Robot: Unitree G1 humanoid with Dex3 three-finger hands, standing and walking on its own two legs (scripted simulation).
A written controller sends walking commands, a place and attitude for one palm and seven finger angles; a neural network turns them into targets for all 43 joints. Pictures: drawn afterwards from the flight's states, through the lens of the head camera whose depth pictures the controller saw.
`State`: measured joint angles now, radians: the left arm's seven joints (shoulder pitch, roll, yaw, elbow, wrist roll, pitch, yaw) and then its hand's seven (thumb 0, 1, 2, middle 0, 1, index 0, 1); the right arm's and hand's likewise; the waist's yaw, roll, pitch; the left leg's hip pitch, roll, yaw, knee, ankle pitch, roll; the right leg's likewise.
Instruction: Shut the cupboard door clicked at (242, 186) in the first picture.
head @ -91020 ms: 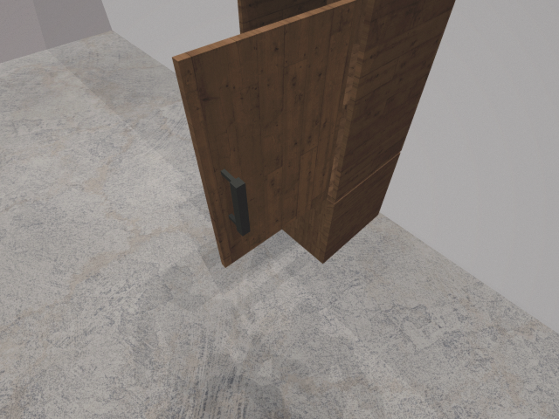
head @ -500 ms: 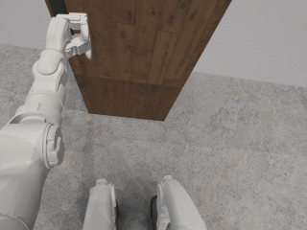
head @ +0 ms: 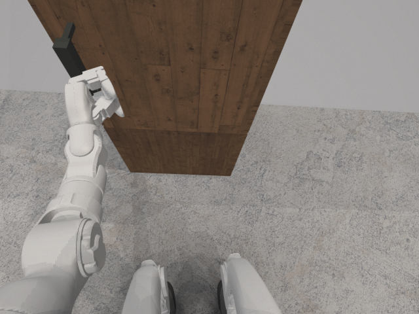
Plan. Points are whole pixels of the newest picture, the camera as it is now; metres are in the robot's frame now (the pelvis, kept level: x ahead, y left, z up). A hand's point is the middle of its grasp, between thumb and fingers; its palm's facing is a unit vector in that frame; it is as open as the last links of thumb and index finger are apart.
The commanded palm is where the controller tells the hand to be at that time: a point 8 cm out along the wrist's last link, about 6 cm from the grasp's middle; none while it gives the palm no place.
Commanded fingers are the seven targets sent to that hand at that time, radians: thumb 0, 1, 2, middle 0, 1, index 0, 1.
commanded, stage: pull the fist back off the door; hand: left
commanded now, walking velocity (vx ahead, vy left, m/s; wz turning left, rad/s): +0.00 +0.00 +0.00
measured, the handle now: (83, 69) +0.59 +0.19 +0.04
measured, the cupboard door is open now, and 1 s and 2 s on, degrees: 0 0 0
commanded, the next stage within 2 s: draw the hand back to the body in 0.34 s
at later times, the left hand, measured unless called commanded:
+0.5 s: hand (120, 130) +0.44 +0.11 +0.05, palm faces +0.07 -1.00 -0.02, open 3.1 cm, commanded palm +0.40 +0.16 +0.06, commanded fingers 0.00 0.90 0.90 -1.30 -1.50 -1.30 -1.50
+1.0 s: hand (50, 169) +0.33 +0.16 +0.15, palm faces +0.07 -1.00 -0.06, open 3.1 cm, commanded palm +0.29 +0.22 +0.16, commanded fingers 0.00 0.90 0.90 -1.08 -1.26 -1.08 -1.26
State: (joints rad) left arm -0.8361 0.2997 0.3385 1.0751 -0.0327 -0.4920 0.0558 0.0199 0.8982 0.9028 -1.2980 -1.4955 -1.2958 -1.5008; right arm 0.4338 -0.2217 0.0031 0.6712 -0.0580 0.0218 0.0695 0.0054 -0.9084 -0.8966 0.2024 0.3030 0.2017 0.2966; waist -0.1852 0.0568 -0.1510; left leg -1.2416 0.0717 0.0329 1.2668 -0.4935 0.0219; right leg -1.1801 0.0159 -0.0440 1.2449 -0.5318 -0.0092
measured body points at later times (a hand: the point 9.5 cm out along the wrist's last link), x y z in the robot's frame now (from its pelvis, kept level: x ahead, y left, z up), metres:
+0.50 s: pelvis +0.01 -0.01 +0.01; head +0.12 +0.00 +0.45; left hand +0.43 +0.17 +0.06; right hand +0.16 -0.25 -0.10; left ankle +0.05 +0.11 -0.62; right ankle +0.02 -0.12 -0.62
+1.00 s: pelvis +0.02 -0.01 +0.08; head +0.05 -0.02 +0.53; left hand +0.32 +0.22 +0.16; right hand +0.16 -0.26 -0.02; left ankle +0.05 +0.11 -0.62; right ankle +0.02 -0.12 -0.62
